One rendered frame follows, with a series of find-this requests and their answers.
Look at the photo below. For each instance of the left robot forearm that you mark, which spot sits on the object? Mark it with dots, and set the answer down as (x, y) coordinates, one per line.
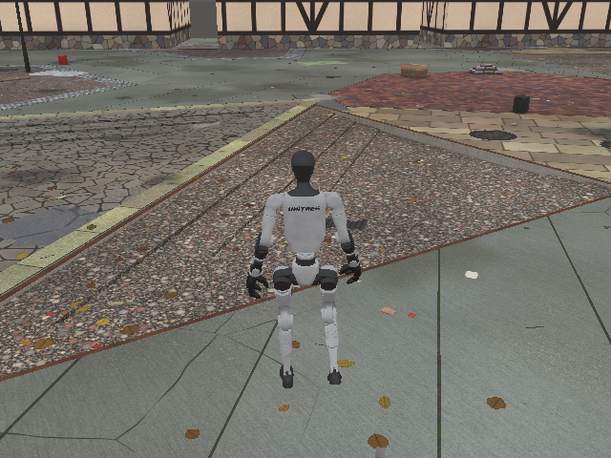
(258, 258)

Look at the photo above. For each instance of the right robot forearm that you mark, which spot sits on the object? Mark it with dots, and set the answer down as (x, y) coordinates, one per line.
(350, 252)

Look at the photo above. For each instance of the robot right hand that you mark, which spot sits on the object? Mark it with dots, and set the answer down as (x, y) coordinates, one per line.
(348, 270)

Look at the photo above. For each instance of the robot left hand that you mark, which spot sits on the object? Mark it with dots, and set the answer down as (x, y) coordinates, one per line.
(251, 285)

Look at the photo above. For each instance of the left robot upper arm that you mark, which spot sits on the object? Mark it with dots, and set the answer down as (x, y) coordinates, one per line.
(273, 203)

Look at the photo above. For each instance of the robot torso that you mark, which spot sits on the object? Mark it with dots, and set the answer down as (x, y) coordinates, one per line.
(305, 229)

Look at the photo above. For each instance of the left robot shin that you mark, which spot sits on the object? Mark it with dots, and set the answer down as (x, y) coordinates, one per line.
(285, 345)

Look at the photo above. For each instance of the right robot upper arm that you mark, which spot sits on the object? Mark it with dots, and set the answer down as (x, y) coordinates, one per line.
(334, 201)

